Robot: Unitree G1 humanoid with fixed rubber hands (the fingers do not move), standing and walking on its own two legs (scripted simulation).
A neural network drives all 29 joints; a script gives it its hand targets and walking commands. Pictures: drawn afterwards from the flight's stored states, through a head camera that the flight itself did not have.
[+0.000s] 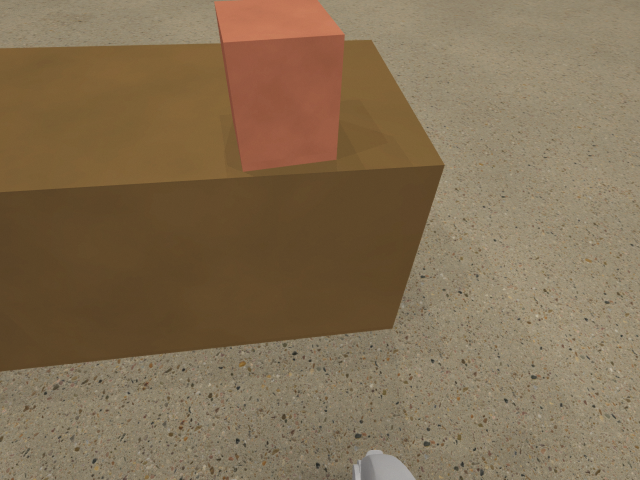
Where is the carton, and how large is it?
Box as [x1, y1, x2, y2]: [214, 0, 344, 171]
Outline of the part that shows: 214,1 233,123 243,171 335,159 344,34 317,0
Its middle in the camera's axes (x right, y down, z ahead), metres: -0.09 -0.32 +0.78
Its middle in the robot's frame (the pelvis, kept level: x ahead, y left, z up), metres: +0.83 +0.05 +0.11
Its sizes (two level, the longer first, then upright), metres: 0.210 0.200 0.250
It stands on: a pedestal, 0.69 m high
